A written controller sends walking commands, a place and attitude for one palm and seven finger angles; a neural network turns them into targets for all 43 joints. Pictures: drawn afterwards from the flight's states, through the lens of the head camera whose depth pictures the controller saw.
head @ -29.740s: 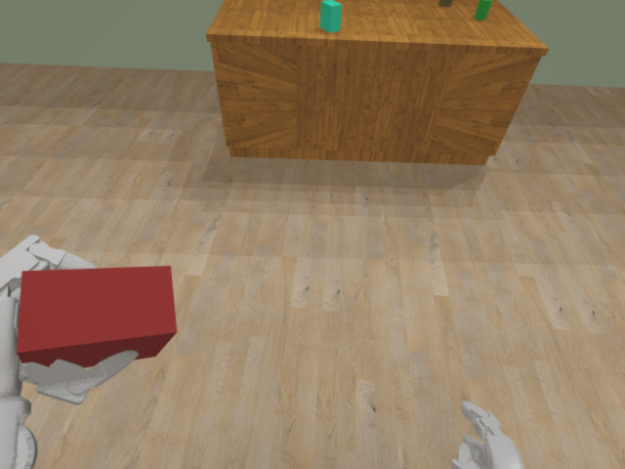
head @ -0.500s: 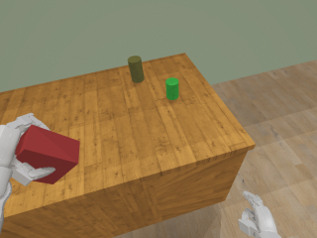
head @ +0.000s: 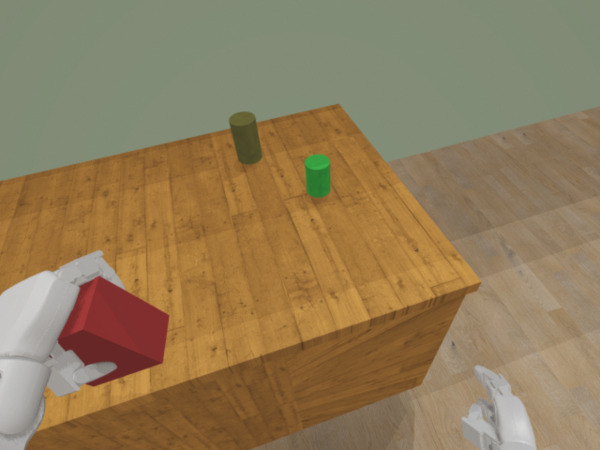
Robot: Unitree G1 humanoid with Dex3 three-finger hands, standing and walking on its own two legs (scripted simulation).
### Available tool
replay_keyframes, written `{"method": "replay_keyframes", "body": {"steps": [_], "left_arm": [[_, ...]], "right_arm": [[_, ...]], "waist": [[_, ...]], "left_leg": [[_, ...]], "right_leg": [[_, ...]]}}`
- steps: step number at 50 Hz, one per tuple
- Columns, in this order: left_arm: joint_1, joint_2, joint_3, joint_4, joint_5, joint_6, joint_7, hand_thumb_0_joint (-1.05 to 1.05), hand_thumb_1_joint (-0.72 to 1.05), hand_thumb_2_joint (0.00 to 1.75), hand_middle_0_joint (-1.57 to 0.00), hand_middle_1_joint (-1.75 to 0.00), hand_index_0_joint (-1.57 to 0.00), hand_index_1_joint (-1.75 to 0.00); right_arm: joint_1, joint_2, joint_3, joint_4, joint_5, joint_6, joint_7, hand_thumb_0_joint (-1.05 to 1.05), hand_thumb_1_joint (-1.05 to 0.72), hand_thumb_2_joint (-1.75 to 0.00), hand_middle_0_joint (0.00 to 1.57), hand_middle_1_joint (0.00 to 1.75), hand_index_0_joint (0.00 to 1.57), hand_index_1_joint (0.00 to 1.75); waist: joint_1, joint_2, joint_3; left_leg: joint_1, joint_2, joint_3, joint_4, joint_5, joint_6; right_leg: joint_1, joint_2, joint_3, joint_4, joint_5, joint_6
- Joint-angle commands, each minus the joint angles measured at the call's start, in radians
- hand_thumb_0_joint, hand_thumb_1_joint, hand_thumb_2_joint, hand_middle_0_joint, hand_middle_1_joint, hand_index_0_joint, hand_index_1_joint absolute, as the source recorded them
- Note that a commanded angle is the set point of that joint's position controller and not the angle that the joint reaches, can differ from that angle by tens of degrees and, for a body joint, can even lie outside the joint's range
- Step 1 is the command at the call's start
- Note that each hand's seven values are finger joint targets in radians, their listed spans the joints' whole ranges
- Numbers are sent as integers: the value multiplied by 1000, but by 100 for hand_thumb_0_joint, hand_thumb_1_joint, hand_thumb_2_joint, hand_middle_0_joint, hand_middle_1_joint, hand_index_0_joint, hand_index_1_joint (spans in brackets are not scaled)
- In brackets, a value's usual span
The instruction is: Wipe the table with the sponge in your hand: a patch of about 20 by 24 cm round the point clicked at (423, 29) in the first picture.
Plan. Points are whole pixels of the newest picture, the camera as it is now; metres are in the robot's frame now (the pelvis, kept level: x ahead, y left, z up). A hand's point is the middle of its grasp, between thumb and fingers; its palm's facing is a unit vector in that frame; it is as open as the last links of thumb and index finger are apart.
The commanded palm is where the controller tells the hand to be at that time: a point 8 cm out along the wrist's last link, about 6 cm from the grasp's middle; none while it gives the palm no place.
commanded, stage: turn the palm down, sponge in hand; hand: left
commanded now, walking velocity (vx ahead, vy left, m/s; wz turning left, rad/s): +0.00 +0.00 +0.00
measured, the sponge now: (108, 340) +0.21 +0.27 +0.07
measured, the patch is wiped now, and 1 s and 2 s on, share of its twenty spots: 0.00 0.00 0.00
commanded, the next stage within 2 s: move the sponge above the wiping area in 1.06 s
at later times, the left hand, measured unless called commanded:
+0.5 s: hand (55, 318) +0.21 +0.31 +0.12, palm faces +0.12 -0.13 -0.98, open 10.3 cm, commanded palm +0.18 +0.31 +0.18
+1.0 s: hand (41, 309) +0.22 +0.33 +0.13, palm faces +0.12 -0.07 -0.99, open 10.3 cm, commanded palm +0.19 +0.30 +0.18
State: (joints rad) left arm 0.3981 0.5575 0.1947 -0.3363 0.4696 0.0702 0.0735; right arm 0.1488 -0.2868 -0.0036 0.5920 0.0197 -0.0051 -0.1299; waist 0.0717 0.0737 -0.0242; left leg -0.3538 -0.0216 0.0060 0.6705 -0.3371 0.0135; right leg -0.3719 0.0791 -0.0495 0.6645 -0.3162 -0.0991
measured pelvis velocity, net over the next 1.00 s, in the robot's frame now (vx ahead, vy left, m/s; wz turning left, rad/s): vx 0.00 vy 0.02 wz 0.00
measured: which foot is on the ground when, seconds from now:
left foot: down 0.00-1.00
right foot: down 0.00-1.00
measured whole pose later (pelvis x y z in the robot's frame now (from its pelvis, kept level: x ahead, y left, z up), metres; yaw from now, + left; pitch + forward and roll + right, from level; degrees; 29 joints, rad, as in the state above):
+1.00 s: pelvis +0.00 +0.02 +0.02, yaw +0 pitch -4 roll +0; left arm 0.12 0.49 0.00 -0.16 0.89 0.37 0.05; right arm 0.01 -0.25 0.05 0.70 0.03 0.04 -0.05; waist 0.14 0.10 0.02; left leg -0.14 -0.05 0.01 0.42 -0.21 0.04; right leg -0.16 0.06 -0.03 0.41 -0.19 -0.07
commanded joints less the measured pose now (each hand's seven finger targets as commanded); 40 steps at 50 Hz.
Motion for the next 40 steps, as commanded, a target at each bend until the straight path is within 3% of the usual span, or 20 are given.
{"method": "replay_keyframes", "body": {"steps": [1,3,4,7,9,11,14,18,19,23,24,28,29,31,33,34,37,38,39,40], "left_arm": [[-143,282,233,-177,86,-8,110,0,10,130,-120,-160,-120,-160],[-163,293,247,-115,95,64,124,0,10,130,-120,-160,-120,-160],[-175,228,184,-112,90,99,119,0,10,130,-120,-160,-120,-160],[-223,228,113,-56,123,203,76,0,10,130,-120,-160,-120,-160],[-257,162,14,-57,148,243,29,0,10,130,-120,-160,-120,-160],[-296,135,-63,-85,188,252,-16,0,10,130,-120,-160,-120,-160],[-375,141,-89,-145,255,213,-44,0,10,130,-120,-160,-120,-160],[-438,275,44,-185,365,136,-2,0,10,130,-120,-160,-120,-160],[-436,233,23,-171,382,130,16,0,10,130,-120,-160,-120,-160],[-418,253,83,-63,416,184,70,0,10,130,-120,-160,-120,-160],[-423,174,21,-54,397,207,73,0,10,130,-120,-160,-120,-160],[-428,116,-81,31,402,331,24,0,10,130,-120,-160,-120,-160],[-430,60,-155,17,399,348,2,0,10,130,-120,-160,-120,-160],[-444,57,-198,12,409,361,-39,0,10,130,-120,-160,-120,-160],[-489,101,-179,-11,441,356,-66,0,10,130,-120,-160,-120,-160],[-485,78,-205,-26,443,339,-73,0,10,130,-120,-160,-120,-160],[-515,212,-82,-53,490,263,-67,0,10,130,-120,-160,-120,-160],[-525,275,-16,-89,501,242,-53,0,10,130,-120,-160,-120,-160],[-515,214,-46,-104,497,215,-38,0,10,130,-120,-160,-120,-160],[-499,252,0,-79,509,198,-21,0,10,130,-120,-160,-120,-160]], "right_arm": [[-150,-88,-22,-162,-4,-48,9,0,-90,-90,20,30,20,30],[-184,-94,-18,-149,7,-29,15,0,-90,-90,20,30,20,30],[-189,-87,-16,-154,13,-20,20,0,-90,-90,20,30,20,30],[-225,-100,1,-157,23,3,21,0,-90,-90,20,30,20,30],[-252,-94,10,-171,33,2,24,0,-90,-90,20,30,20,30],[-262,-92,17,-173,31,1,19,0,-90,-90,20,30,20,30],[-273,-79,24,-170,18,-18,20,0,-90,-90,20,30,20,30],[-282,-80,23,-136,-11,-29,23,0,-90,-90,20,30,20,30],[-283,-63,26,-133,-11,-31,26,0,-90,-90,20,30,20,30],[-312,-74,17,-90,-7,-13,41,0,-90,-90,20,30,20,30],[-315,-62,20,-96,2,-12,47,0,-90,-90,20,30,20,30],[-374,-78,27,-90,19,3,58,0,-90,-90,20,30,20,30],[-366,-75,25,-97,24,2,61,0,-90,-90,20,30,20,30],[-362,-77,28,-103,24,4,62,0,-90,-90,20,30,20,30],[-382,-78,36,-113,18,-1,65,0,-90,-90,20,30,20,30],[-366,-71,35,-116,19,-6,64,0,-90,-90,20,30,20,30],[-355,-72,33,-107,-4,-4,58,0,-90,-90,20,30,20,30],[-367,-78,35,-104,-10,-8,56,0,-90,-90,20,30,20,30],[-359,-55,37,-110,-7,-16,56,0,-90,-90,20,30,20,30],[-350,-64,30,-92,-13,-18,56,0,-90,-90,20,30,20,30]], "waist": [[27,20,-195],[43,23,-144],[38,19,-158],[31,-12,-110],[16,-16,-91],[5,-19,-91],[6,-23,-110],[56,32,-168],[59,45,-183],[86,75,-163],[73,32,-158],[58,23,-97],[42,17,-98],[34,-1,-98],[43,-10,-106],[35,-29,-120],[71,-60,-173],[84,-16,-186],[82,-15,-202],[92,-13,-198]], "left_leg": [[74,9,-53,-86,265,33],[61,13,-59,-113,250,23],[67,17,-51,-126,250,21],[64,16,-60,-168,212,22],[90,15,-60,-187,211,30],[123,15,-74,-210,194,37],[165,18,-88,-233,182,48],[181,25,-133,-271,189,39],[187,26,-131,-270,216,35],[174,27,-148,-293,251,12],[173,23,-129,-286,278,10],[165,14,-124,-317,241,6],[172,14,-116,-315,243,11],[178,9,-120,-327,230,20],[178,8,-130,-334,193,34],[185,9,-124,-330,187,39],[212,4,-134,-328,217,46],[209,9,-148,-332,200,49],[221,8,-139,-320,248,46],[233,10,-146,-316,275,43]], "right_leg": [[98,-97,161,-157,215,60],[98,-87,170,-173,187,48],[119,-89,145,-178,184,51],[119,-86,142,-212,124,54],[132,-82,131,-230,115,51],[132,-80,128,-248,90,51],[141,-69,132,-257,70,45],[199,-46,158,-236,104,28],[209,-53,140,-229,114,28],[230,-43,170,-251,143,7],[232,-56,143,-260,152,13],[224,-58,155,-289,138,12],[230,-64,139,-290,140,18],[241,-65,138,-298,138,22],[247,-55,164,-296,121,19],[252,-61,145,-294,101,27],[278,-57,163,-289,118,27],[305,-44,202,-285,117,19],[309,-53,173,-277,138,20],[297,-49,188,-285,157,13]]}}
